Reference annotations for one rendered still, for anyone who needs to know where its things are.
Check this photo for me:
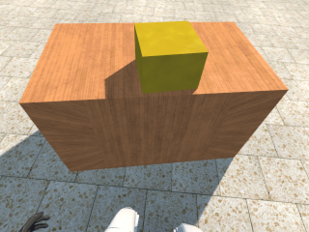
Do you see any left robot hand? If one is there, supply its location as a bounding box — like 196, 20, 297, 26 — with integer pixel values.
18, 211, 50, 232

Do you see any robot left thigh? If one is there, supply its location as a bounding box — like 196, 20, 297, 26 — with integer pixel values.
104, 208, 139, 232

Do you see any pedestal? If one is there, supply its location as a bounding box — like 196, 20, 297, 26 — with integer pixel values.
19, 21, 289, 172

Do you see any carton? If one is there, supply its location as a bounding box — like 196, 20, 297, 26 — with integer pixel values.
134, 20, 209, 94

